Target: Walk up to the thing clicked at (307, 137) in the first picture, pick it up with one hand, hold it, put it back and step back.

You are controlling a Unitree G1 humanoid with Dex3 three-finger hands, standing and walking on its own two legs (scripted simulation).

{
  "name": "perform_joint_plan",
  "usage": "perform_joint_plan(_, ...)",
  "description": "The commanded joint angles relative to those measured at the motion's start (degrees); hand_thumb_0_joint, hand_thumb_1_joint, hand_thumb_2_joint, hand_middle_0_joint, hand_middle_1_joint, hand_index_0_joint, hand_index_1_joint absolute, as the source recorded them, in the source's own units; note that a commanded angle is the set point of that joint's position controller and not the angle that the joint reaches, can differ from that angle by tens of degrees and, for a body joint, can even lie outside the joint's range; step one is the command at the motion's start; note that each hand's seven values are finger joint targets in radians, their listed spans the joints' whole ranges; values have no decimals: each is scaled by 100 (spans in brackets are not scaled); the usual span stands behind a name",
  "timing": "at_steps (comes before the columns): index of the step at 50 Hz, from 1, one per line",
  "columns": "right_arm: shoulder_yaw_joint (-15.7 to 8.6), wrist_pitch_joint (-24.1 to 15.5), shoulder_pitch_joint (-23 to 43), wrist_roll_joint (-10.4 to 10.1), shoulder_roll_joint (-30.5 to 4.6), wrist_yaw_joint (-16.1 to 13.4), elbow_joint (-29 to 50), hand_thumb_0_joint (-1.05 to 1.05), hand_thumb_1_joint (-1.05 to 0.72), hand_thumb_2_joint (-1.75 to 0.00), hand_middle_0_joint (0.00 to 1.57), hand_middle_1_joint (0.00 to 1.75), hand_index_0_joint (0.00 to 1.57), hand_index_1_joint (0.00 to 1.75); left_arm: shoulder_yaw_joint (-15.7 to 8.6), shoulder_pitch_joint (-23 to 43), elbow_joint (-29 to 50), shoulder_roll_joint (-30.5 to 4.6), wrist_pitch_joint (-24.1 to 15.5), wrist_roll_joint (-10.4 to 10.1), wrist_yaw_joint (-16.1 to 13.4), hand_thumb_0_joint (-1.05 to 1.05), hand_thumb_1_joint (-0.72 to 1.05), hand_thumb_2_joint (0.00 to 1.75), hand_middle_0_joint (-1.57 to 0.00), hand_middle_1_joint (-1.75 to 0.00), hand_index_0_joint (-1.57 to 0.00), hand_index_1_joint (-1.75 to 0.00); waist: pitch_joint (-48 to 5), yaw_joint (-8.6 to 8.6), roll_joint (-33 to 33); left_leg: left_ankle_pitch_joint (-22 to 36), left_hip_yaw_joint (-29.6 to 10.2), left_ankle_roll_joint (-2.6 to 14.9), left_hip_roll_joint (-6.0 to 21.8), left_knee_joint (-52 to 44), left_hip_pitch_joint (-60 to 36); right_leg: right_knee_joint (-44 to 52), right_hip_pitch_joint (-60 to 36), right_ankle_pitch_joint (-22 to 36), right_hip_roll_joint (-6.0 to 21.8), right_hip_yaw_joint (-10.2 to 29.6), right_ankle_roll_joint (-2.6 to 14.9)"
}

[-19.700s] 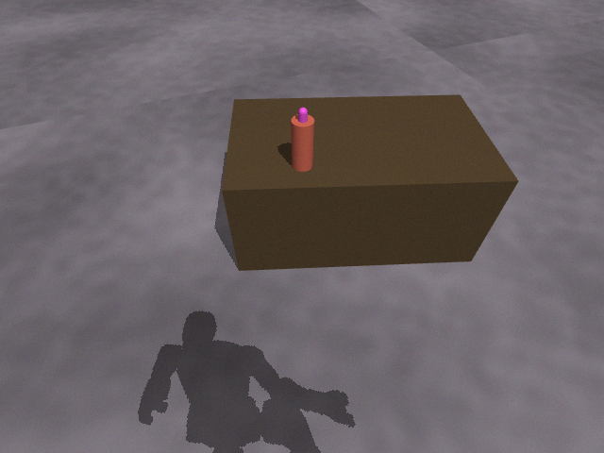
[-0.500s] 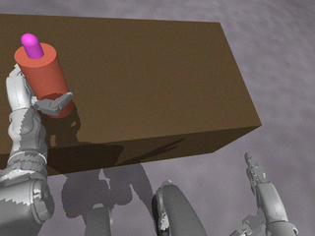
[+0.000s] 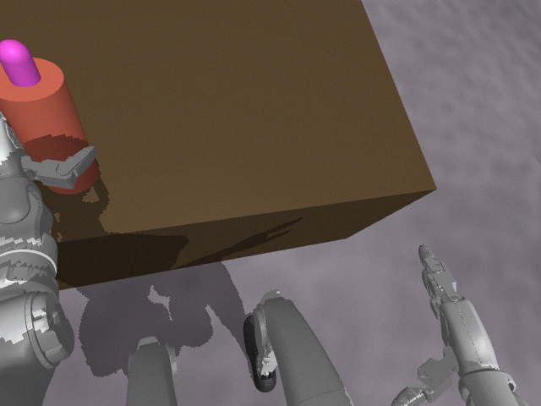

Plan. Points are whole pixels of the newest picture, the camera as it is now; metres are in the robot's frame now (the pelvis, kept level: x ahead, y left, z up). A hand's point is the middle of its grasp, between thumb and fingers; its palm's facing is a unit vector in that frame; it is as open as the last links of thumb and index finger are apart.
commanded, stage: lower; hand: left
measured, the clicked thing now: (47, 122) +0.53 +0.18 -0.01
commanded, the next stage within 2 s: loosen in 0.62 s
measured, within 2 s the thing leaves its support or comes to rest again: rests again in 1.68 s
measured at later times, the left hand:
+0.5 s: hand (65, 149) +0.53 +0.18 -0.08, palm faces +0.16 -0.99 -0.05, open 10.6 cm
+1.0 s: hand (59, 147) +0.54 +0.18 -0.08, palm faces +0.18 -0.98 -0.04, open 10.9 cm
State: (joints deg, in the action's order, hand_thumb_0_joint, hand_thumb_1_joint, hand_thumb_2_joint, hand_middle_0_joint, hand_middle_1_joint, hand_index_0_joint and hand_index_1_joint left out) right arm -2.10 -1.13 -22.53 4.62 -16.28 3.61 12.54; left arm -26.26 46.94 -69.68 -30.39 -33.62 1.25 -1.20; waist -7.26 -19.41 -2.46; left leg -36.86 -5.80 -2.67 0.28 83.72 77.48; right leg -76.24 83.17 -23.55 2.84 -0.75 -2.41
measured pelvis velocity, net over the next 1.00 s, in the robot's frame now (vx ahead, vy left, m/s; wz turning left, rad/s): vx -0.01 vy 0.01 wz -0.01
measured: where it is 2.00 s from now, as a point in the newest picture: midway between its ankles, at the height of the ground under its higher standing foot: (214, 399)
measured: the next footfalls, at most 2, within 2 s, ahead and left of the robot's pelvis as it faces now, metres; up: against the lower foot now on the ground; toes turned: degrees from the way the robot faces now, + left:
none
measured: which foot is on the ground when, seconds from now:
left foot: down 0.00-1.00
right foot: down 0.00-1.00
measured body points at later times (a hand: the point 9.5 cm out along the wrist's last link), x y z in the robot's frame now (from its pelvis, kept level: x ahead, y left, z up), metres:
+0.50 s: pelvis -0.01 +0.00 -0.03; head +0.20 +0.06 +0.37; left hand +0.52 +0.23 -0.07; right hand +0.16 -0.26 +0.03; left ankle +0.01 +0.14 -0.58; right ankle +0.10 -0.15 -0.58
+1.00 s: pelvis -0.01 +0.01 -0.04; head +0.20 +0.07 +0.36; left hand +0.52 +0.24 -0.07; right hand +0.16 -0.25 +0.04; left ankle +0.01 +0.14 -0.58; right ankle +0.10 -0.15 -0.58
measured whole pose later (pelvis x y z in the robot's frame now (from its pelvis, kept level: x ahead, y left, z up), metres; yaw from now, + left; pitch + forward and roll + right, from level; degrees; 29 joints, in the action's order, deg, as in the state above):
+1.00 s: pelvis -0.01 +0.01 -0.04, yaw -1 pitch +33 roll -4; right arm -2.7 -0.2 -23.3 3.9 -17.7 4.4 19.4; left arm -26.5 50.0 -70.2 -34.8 -33.4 2.9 -3.2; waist -8.1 -23.2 -2.6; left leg -38.7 -6.6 -2.2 -0.5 92.5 87.2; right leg -83.2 92.1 -24.3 3.1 -0.8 -3.2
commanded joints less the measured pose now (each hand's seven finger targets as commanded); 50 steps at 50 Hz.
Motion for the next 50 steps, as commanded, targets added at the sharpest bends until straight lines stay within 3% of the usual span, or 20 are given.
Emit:
perform_joint_plan(1,-744,-263,-439,13,-1014,-92,1069,0,53,-6,5,5,5,5,-71,2881,1792,-1525,-666,-106,-1,0,18,131,-131,-146,-133,-147,-4223,65,2152,2574,271,98,-114,-976,-2030,287,-2746,1710,-241,-137,409)
perform_joint_plan(4,-806,-234,-515,2,-1021,-85,962,0,52,-6,5,5,5,5,-174,2879,1802,-1719,-671,-89,23,0,16,131,-131,-146,-132,-147,-4241,46,2380,2663,306,89,-134,-870,-1917,173,-2792,1842,-212,-86,403)
perform_joint_plan(6,-815,-236,-442,15,-1003,-57,1003,0,52,-6,5,5,5,5,-35,2658,1517,-1390,-609,-63,4,0,17,132,-131,-147,-133,-147,-4001,-29,2283,2470,306,98,-129,-883,-1671,177,-2694,1720,-213,-91,407)
perform_joint_plan(7,-769,-218,-450,24,-986,-55,943,0,52,-6,5,5,5,5,-115,2708,1635,-1586,-604,-25,-19,0,16,132,-131,-146,-132,-147,-3997,20,2342,2457,324,112,-132,-838,-1677,188,-2626,1666,-203,-67,397)
perform_joint_plan(9,-715,-207,-433,5,-921,-38,993,0,52,-6,5,5,5,5,9,2580,1385,-1358,-541,-10,-15,0,14,131,-130,-146,-131,-147,-3915,-63,2308,2542,300,107,-118,-793,-1640,140,-2495,1691,-225,-121,410)
perform_joint_plan(10,-824,-224,-385,-4,-1051,-49,1082,0,53,-6,5,5,5,5,-64,2578,1463,-1523,-536,11,-38,0,15,131,-130,-146,-132,-147,-3941,-30,2270,2533,270,97,-113,-796,-1684,119,-2408,1638,-242,-155,418)
perform_joint_plan(12,-740,-236,-355,3,-987,-37,1130,0,53,-6,5,5,5,5,14,2629,1367,-1349,-523,10,-39,0,18,132,-132,-148,-134,-148,-3790,-114,2236,2351,262,113,-109,-772,-1575,123,-2269,1478,-240,-162,408)
perform_joint_plan(14,-817,-218,-318,1,-1035,-59,1066,0,53,-6,5,5,5,5,-97,2555,1282,-1526,-522,53,-76,0,18,134,-134,-150,-135,-151,-3562,-118,2116,1911,275,135,-121,-814,-1222,154,-2278,1178,-228,-143,387)
perform_joint_plan(17,-816,-253,-302,-15,-1063,-57,1360,0,54,-5,5,5,5,5,-134,2715,1514,-1658,-559,43,-77,0,18,135,-134,-152,-136,-152,-3957,-170,1961,1862,315,186,-134,-683,-1070,116,-2598,1255,-206,-35,349)
perform_joint_plan(18,-794,-240,-369,-31,-1065,-58,1292,0,54,-5,5,5,5,5,-41,2628,1156,-1411,-527,6,-62,0,18,135,-134,-151,-136,-151,-3850,-241,1941,1970,268,175,-128,-693,-1114,53,-2411,1307,-236,-124,374)
perform_joint_plan(22,-860,-231,-421,-41,-1100,-69,1475,0,53,-6,5,5,5,5,-233,2827,1530,-1856,-621,41,-127,0,18,134,-132,-150,-134,-150,-4091,-202,1964,1730,320,188,-168,-626,-936,22,-2648,1164,-195,-32,341)
perform_joint_plan(24,-828,-230,-419,-52,-1097,-70,1506,0,54,-6,5,5,5,5,-103,2723,1312,-1642,-588,29,-121,0,18,133,-130,-148,-132,-148,-4002,-216,2003,1814,294,167,-169,-615,-1004,-21,-2471,1200,-208,-62,356)
perform_joint_plan(29,-857,-175,-546,-30,-1108,-59,1332,0,53,-6,5,5,5,5,-71,3037,1671,-1818,-645,108,-141,0,14,131,-127,-145,-129,-146,-4100,-221,2575,2135,294,100,-156,-522,-1339,-172,-2126,1335,-222,-110,395)
perform_joint_plan(32,-884,-168,-487,-44,-1102,-43,1457,0,53,-6,5,5,5,5,90,2733,1119,-1492,-520,173,-156,0,12,128,-126,-143,-127,-143,-3788,-313,2331,2089,297,117,-156,-482,-1180,-142,-2043,1346,-228,-126,395)
perform_joint_plan(36,-893,-159,-446,-29,-1141,-18,1467,0,54,-6,5,5,5,5,92,2706,1151,-1567,-482,243,-172,0,15,128,-125,-142,-127,-142,-3746,-323,2446,2140,272,98,-139,-468,-1273,-177,-1798,1278,-246,-188,413)
perform_joint_plan(37,-887,-157,-436,-38,-1142,-16,1505,0,54,-5,5,5,5,5,143,2719,1096,-1502,-460,276,-185,0,18,123,-133,-142,-135,-142,-3609,-342,2413,2027,235,78,-130,-537,-1239,-175,-1684,1160,-247,-234,421)
perform_joint_plan(44,-940,-169,-451,-91,-1163,-45,1596,0,53,-4,5,5,5,5,-87,2807,1246,-1561,-434,8,-182,0,-28,67,-96,-94,-100,-92,-3815,-356,2099,1615,280,166,-151,-505,-955,-98,-2075,965,-220,-159,353)
perform_joint_plan(46,-910,-183,-405,-79,-1163,-44,1665,0,53,-5,5,5,5,5,18,2665,1088,-1450,-437,49,-162,0,-35,58,-83,-81,-87,-79,-3694,-378,2075,1583,274,164,-156,-535,-893,-87,-1956,928,-234,-203,352)
perform_joint_plan(48,-900,-181,-498,-62,-1153,-56,1654,0,52,-5,5,5,5,5,-78,2835,1434,-1785,-495,148,-190,0,-44,45,-72,-70,-74,-68,-3893,-310,2131,1582,318,172,-172,-468,-925,-104,-2137,955,-199,-110,333)
perform_joint_plan(50,-887,-175,-481,-66,-1108,-53,1611,0,53,-5,5,5,5,5,73,2863,1325,-1509,-482,135,-164,0,-49,38,-64,-61,-66,-60,-3748,-381,2175,1523,311,164,-175,-484,-890,-91,-2007,895,-202,-115,344)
